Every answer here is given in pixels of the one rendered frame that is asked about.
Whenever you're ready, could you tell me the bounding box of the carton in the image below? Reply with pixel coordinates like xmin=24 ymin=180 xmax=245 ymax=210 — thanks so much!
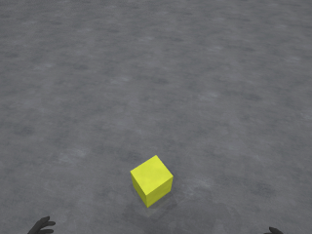
xmin=130 ymin=155 xmax=174 ymax=208

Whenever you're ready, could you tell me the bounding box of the left robot hand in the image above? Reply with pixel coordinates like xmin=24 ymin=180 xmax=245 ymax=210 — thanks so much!
xmin=27 ymin=216 xmax=56 ymax=234

